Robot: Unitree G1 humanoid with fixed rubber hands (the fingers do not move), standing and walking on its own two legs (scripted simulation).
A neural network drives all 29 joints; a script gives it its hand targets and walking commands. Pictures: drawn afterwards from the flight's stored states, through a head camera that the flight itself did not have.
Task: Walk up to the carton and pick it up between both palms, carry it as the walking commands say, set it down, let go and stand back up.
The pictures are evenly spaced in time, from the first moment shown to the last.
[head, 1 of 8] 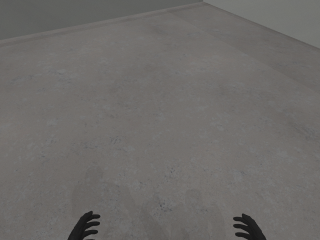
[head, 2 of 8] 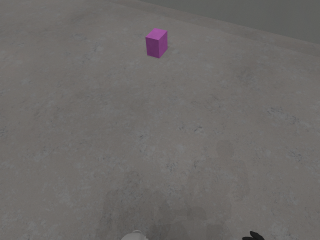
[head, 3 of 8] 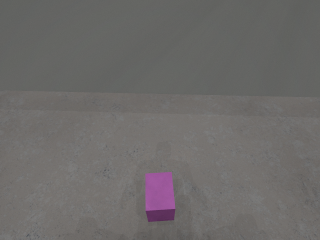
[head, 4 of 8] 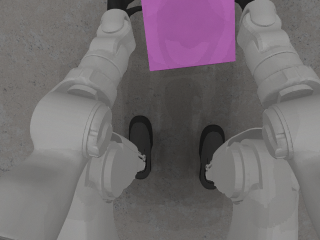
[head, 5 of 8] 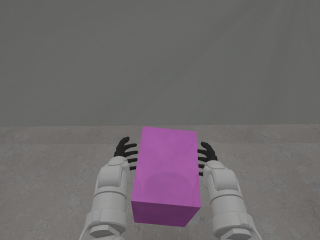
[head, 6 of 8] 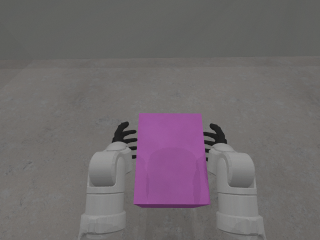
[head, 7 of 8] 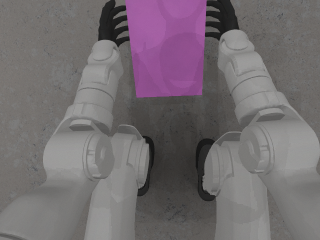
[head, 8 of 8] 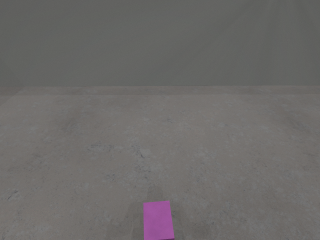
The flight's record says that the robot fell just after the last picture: no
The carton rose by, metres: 0.71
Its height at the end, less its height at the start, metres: +0.00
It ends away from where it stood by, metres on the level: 1.11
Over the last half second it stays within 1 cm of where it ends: yes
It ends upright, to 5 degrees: yes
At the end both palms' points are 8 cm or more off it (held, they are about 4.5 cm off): yes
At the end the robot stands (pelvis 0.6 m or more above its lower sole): yes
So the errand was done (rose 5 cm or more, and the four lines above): yes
